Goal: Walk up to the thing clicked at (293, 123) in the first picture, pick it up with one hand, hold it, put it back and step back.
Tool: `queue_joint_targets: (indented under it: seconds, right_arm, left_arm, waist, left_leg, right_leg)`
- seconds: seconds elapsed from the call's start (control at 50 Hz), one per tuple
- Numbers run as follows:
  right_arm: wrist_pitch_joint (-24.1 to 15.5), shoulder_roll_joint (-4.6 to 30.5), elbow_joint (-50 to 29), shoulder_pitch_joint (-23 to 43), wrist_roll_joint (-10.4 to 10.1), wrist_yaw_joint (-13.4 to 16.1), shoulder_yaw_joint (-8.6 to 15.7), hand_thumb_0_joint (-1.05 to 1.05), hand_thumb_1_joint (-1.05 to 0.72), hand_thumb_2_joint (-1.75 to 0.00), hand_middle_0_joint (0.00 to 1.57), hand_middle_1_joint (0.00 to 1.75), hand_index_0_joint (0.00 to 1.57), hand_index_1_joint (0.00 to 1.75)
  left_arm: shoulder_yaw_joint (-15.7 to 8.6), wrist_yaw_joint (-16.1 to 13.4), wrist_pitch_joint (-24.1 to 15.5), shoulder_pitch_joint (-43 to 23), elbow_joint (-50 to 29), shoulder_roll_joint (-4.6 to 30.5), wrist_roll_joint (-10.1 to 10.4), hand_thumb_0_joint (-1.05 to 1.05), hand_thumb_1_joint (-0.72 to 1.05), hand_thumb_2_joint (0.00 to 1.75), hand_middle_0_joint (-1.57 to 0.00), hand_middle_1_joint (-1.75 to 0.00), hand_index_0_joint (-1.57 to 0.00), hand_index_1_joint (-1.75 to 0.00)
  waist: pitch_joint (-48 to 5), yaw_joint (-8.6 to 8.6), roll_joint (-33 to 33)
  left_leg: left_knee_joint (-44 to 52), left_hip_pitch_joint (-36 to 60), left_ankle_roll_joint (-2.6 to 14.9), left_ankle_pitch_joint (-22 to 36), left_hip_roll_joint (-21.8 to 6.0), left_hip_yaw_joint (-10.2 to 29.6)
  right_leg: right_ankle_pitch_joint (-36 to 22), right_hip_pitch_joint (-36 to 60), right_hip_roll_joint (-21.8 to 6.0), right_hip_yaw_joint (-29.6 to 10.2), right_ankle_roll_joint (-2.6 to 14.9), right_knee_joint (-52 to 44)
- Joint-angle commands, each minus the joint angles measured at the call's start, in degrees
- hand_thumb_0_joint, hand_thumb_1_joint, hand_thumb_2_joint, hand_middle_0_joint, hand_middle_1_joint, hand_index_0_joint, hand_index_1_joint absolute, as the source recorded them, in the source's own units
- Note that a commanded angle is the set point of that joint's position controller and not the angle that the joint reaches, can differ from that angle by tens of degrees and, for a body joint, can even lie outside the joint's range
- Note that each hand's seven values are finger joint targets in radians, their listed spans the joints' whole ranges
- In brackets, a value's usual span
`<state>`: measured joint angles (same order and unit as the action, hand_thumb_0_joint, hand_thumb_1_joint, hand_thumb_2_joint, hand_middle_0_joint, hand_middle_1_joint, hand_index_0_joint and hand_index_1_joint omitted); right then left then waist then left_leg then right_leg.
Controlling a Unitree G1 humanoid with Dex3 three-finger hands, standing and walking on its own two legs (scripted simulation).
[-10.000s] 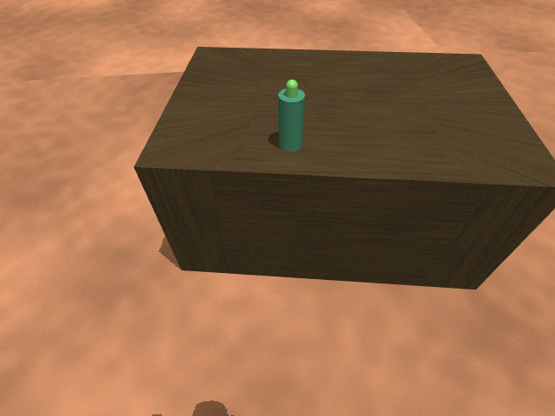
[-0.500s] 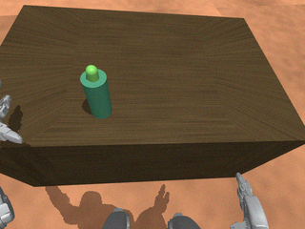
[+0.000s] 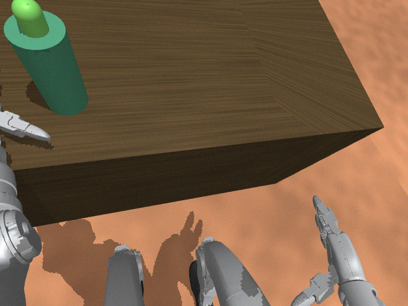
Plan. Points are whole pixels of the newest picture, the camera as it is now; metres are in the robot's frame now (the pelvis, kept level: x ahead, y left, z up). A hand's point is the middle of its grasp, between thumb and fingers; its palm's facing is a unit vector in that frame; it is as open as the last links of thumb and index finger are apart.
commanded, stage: close in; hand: left
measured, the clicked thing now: (50, 62) +0.53 +0.20 +0.06
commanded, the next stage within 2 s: rest palm in 0.36 s
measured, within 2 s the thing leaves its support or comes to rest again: neither
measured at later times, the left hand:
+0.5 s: hand (51, 90) +0.51 +0.21 +0.02, palm faces +0.12 -0.99 +0.04, open 17.8 cm
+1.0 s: hand (57, 85) +0.51 +0.20 +0.03, palm faces +0.14 -0.99 +0.03, open 15.6 cm
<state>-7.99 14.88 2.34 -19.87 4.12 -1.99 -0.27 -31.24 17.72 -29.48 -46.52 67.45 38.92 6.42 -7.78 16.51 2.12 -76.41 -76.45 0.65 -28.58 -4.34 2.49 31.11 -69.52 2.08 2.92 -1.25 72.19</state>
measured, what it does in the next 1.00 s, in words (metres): stands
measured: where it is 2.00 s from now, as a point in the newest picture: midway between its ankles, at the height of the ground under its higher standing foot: (170, 303)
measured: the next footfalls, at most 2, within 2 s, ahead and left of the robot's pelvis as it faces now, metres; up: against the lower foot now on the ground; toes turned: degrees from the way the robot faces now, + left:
none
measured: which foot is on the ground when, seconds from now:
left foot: down 0.00-1.00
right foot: down 0.00-1.00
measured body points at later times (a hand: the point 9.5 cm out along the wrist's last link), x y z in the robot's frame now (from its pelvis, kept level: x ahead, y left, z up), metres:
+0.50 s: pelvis +0.01 +0.00 +0.01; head +0.16 +0.07 +0.43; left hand +0.50 +0.26 +0.02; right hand +0.17 -0.26 +0.05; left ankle +0.05 +0.11 -0.61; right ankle +0.02 -0.14 -0.61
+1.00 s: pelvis +0.01 +0.00 +0.02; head +0.16 +0.05 +0.44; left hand +0.50 +0.25 +0.03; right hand +0.18 -0.26 +0.04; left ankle +0.05 +0.11 -0.61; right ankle +0.02 -0.14 -0.61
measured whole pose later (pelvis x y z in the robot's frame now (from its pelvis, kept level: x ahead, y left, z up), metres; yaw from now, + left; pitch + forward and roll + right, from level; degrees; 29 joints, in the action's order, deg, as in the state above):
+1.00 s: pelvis +0.01 +0.00 +0.02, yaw +1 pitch +26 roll -4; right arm -1.2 15.3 -6.8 -24.0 3.1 -4.0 1.7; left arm -24.8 6.0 -28.3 -44.3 65.2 27.7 3.8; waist -8.4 14.7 0.6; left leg -72.2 -69.5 0.4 -28.5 -4.1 1.4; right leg 31.2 -63.4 1.8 1.9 -1.0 69.0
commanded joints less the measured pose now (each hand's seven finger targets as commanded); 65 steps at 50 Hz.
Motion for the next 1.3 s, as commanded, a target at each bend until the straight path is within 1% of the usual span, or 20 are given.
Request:
queue_joint_targets:
  seconds: [0.0,0.1,0.14,0.18,0.22,0.34,0.38,0.48,0.54,0.64,0.74,0.88,0.96,1.0,1.08,1.16,1.18,1.24,1.26,1.28]
  right_arm:
    - [-1.5,12.2,-11.7,-4.3,-0.1,1.6,8.3,0.0,0.53,-0.05,0.05,0.05,0.05,0.05]
    - [-0.1,11.8,-13.9,-6.0,-1.3,1.8,9.1,0.0,0.55,-0.04,0.05,0.05,0.05,0.05]
    - [0.1,11.0,-16.0,-3.8,-1.5,1.6,8.3,0.0,0.55,-0.04,0.05,0.05,0.05,0.05]
    - [0.4,9.2,-16.9,-3.9,-1.5,1.1,6.9,0.0,0.55,-0.04,0.05,0.05,0.05,0.05]
    - [0.5,9.3,-17.9,-5.1,-1.4,0.9,7.2,0.0,0.55,-0.05,0.05,0.05,0.05,0.05]
    - [1.2,10.2,-19.7,-7.6,-1.5,0.8,8.4,0.0,0.53,-0.05,0.05,0.05,0.05,0.05]
    - [1.4,11.1,-18.2,-7.4,-1.1,0.9,10.0,0.0,0.53,-0.05,0.05,0.05,0.05,0.05]
    - [2.2,8.9,-13.6,-7.9,-0.9,0.0,8.6,0.0,0.52,-0.06,0.05,0.05,0.05,0.05]
    - [2.2,8.9,-18.7,-4.9,-0.9,-0.6,8.2,0.0,0.53,-0.05,0.05,0.05,0.05,0.05]
    - [3.2,10.7,-18.0,-5.6,-0.9,0.1,10.4,0.0,0.52,-0.05,0.05,0.05,0.05,0.05]
    - [3.6,8.2,-17.1,-8.1,-1.2,-0.3,8.2,0.0,0.51,-0.05,0.05,0.05,0.05,0.05]
    - [3.9,9.1,-20.8,-5.4,-1.2,-0.8,8.3,0.0,0.51,-0.05,0.05,0.05,0.05,0.05]
    - [4.2,9.2,-17.9,-6.8,-1.1,-0.7,8.4,0.0,0.51,-0.05,0.05,0.05,0.05,0.05]
    - [3.8,9.1,-19.9,-5.9,-1.1,-0.7,8.4,0.0,0.51,-0.05,0.05,0.05,0.05,0.05]
    - [4.0,9.2,-18.9,-6.0,-1.0,-0.5,8.1,0.0,0.5,-0.05,0.05,0.05,0.05,0.05]
    - [4.1,8.6,-17.3,-5.2,-0.7,-0.5,7.8,0.0,0.51,-0.05,0.05,0.05,0.05,0.05]
    - [4.2,9.1,-17.8,-5.6,-0.7,-0.4,8.2,0.0,0.5,-0.05,0.05,0.05,0.05,0.05]
    - [4.2,9.1,-18.3,-4.8,-0.8,-0.4,8.1,0.0,0.51,-0.05,0.05,0.05,0.05,0.05]
    - [4.4,9.9,-18.5,-5.4,-0.9,-0.4,8.6,0.0,0.5,-0.05,0.05,0.05,0.05,0.05]
    - [4.5,9.5,-17.7,-6.3,-0.9,-0.4,8.5,0.0,0.5,-0.05,0.05,0.05,0.05,0.05]
  left_arm:
    - [2.5,-1.5,-0.7,-20.4,-10.6,13.1,-2.0,0.0,-0.61,0.0,-0.07,-0.03,-0.07,-0.03]
    - [1.3,-4.6,-0.1,-19.1,-10.8,10.3,0.4,0.0,-0.61,0.0,-0.05,-0.04,-0.08,-0.02]
    - [0.6,-6.0,-0.2,-18.2,-10.6,9.7,-0.1,0.0,-0.61,0.0,-0.05,-0.04,-0.07,-0.02]
    - [2.4,-7.4,-0.5,-18.9,-11.1,7.6,-1.4,0.0,-0.61,0.0,-0.05,-0.04,-0.07,-0.03]
    - [3.3,-8.1,-1.0,-18.2,-10.2,5.6,-2.1,0.0,-0.61,0.0,-0.05,-0.04,-0.07,-0.03]
    - [3.7,-8.3,-2.5,-23.2,-18.1,7.4,-1.5,0.0,-0.61,0.0,-0.05,-0.03,-0.07,-0.02]
    - [4.2,-8.7,-2.4,-21.7,-16.8,5.5,-1.8,0.0,-0.61,0.0,-0.05,-0.01,-0.07,0.0]
    - [6.8,-9.3,-1.7,-16.8,-14.8,0.5,-2.3,0.0,-0.61,0.0,-0.07,0.0,-0.06,0.0]
    - [7.5,-10.0,-1.6,-16.9,-17.1,-1.0,-2.2,0.0,-0.61,0.0,-0.22,-0.09,-0.22,-0.07]
    - [5.0,-12.4,-2.3,-20.4,-18.7,2.3,-1.9,0.0,-0.61,0.04,-0.36,-0.22,-0.38,-0.2]
    - [8.8,-11.3,-2.1,-18.0,-12.8,-4.5,-2.2,0.0,-0.61,0.08,-0.45,-0.29,-0.47,-0.27]
    - [7.1,-11.4,-2.3,-21.6,-15.1,-0.7,-2.2,0.0,-0.59,0.13,-0.5,-0.34,-0.52,-0.32]
    - [3.7,-11.3,-3.5,-20.3,-14.5,3.7,-2.2,0.0,-0.54,0.21,-0.6,-0.44,-0.62,-0.42]
    - [6.0,-10.8,-4.0,-20.7,-14.9,0.4,-2.0,0.0,-0.5,0.26,-0.64,-0.48,-0.65,-0.47]
    - [6.6,-10.3,-4.1,-22.0,-15.4,1.9,-2.5,0.0,-0.41,0.33,-0.74,-0.57,-0.75,-0.55]
    - [9.7,-9.6,-3.6,-23.3,-17.2,-2.6,-2.0,0.0,-0.32,0.41,-0.82,-0.65,-0.83,-0.63]
    - [8.9,-9.8,-2.7,-20.4,-13.3,-2.5,-2.1,0.0,-0.31,0.43,-0.86,-0.68,-0.87,-0.67]
    - [9.8,-9.5,-3.0,-23.0,-18.4,-2.5,-1.9,0.0,-0.23,0.52,-0.94,-0.77,-0.95,-0.76]
    - [8.2,-9.6,-2.2,-17.9,-12.6,-1.3,-2.1,0.0,-0.2,0.54,-0.96,-0.8,-0.98,-0.78]
    - [9.7,-9.4,-2.5,-18.1,-13.7,-3.5,-1.9,0.0,-0.17,0.57,-0.99,-0.83,-1.01,-0.81]
  waist:
    - [-37.0,-1.33,-23.5]
    - [-28.2,-0.55,-14.9]
    - [-25.0,-1.29,-12.4]
    - [-23.4,-1.26,-12.5]
    - [-25.1,-0.29,-11.5]
    - [-35.2,-1.36,-17.3]
    - [-32.9,-1.03,-18.7]
    - [-28.4,-1.65,-19.9]
    - [-32.7,-2.6,-17.9]
    - [-31.8,-1.7,-14.8]
    - [-27.5,-0.1,-11.0]
    - [-30.5,-1.59,-12.8]
    - [-31.2,-2.42,-14.2]
    - [-31.5,-1.22,-14.1]
    - [-32.6,-1.27,-16.0]
    - [-31.7,-1.35,-18.1]
    - [-31.8,-1.13,-16.0]
    - [-33.3,-1.55,-17.3]
    - [-32.5,-1.82,-15.2]
    - [-29.7,-1.15,-14.8]
  left_leg:
    - [8.4,39.3,-1.24,21.3,0.5,2.8]
    - [9.2,29.5,0.39,11.4,1.4,1.5]
    - [10.4,26.8,0.47,8.1,1.4,1.7]
    - [11.4,26.8,0.39,6.0,1.6,1.7]
    - [11.3,28.2,0.45,7.8,1.4,2.0]
    - [9.9,35.4,0.22,17.3,1.8,1.3]
    - [10.3,37.1,-0.38,18.6,1.4,1.7]
    - [10.8,37.5,-0.68,21.3,1.2,2.0]
    - [10.8,39.9,-0.83,24.9,0.9,2.4]
    - [11.0,36.2,0.22,21.1,1.3,1.5]
    - [11.5,34.6,0.51,19.5,1.3,1.2]
    - [11.4,34.6,0.56,18.2,1.9,0.4]
    - [10.9,33.8,0.53,19.7,1.9,0.6]
    - [11.1,35.5,0.36,20.5,1.7,0.8]
    - [11.4,36.9,0.04,19.5,1.6,1.0]
    - [12.2,38.9,-0.49,20.0,1.3,1.4]
    - [11.9,38.8,-0.12,20.1,1.3,1.2]
    - [12.3,40.4,-0.67,22.8,1.1,1.5]
    - [12.0,40.1,-0.31,22.8,1.1,1.4]
    - [12.1,38.5,-0.36,22.5,1.1,1.3]
  right_leg:
    - [-14.8,5.4,1.0,0.1,3.27,-7.7]
    - [-12.9,9.7,0.8,-0.8,2.21,-9.9]
    - [-10.0,8.4,1.0,-0.5,2.24,-10.2]
    - [-8.3,7.9,0.9,-0.5,2.29,-10.4]
    - [-9.6,8.0,1.2,0.0,2.44,-9.7]
    - [-17.4,12.9,0.9,-0.8,2.31,-9.4]
    - [-16.4,9.9,0.9,-0.2,2.64,-9.0]
    - [-16.7,7.8,1.0,0.6,2.84,-8.8]
    - [-18.8,10.4,1.2,0.9,2.89,-8.7]
    - [-20.2,14.1,1.1,-0.3,2.3,-9.9]
    - [-19.8,12.5,1.3,-0.5,2.09,-10.6]
    - [-19.6,14.8,0.8,-1.4,1.85,-11.4]
    - [-20.3,15.6,0.8,-1.4,2.1,-10.5]
    - [-20.4,14.9,0.8,-1.0,2.25,-10.3]
    - [-19.0,14.3,1.0,-0.9,2.27,-10.5]
    - [-18.1,12.2,1.0,-0.4,2.57,-10.5]
    - [-18.5,12.8,1.0,-0.5,2.33,-11.1]
    - [-19.6,13.3,1.2,-0.1,2.61,-10.5]
    - [-19.7,13.5,1.2,-0.1,2.45,-10.9]
    - [-19.9,13.0,1.2,-0.1,2.47,-10.8]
